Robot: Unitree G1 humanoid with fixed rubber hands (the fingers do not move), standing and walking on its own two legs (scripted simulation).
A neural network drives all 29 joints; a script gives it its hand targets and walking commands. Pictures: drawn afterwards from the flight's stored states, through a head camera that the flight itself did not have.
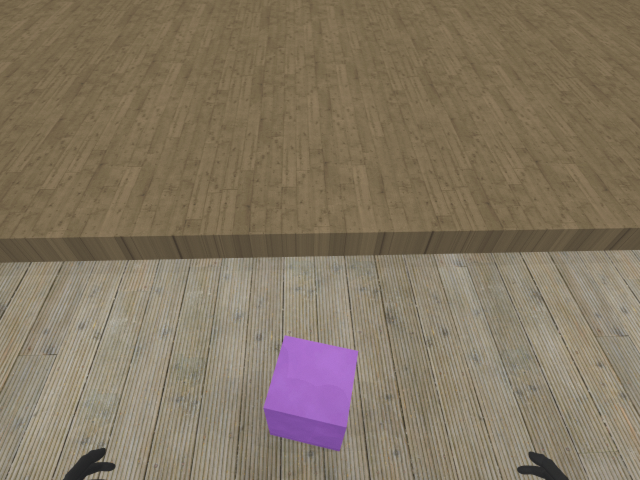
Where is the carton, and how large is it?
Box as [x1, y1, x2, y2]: [263, 335, 357, 450]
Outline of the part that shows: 285,335 263,407 270,434 339,450 346,427 357,351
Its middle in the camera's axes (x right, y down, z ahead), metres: -0.02 +0.46 +1.10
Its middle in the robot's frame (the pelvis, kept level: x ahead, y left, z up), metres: +0.43 +0.01 -0.66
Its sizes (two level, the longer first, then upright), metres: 0.210 0.200 0.250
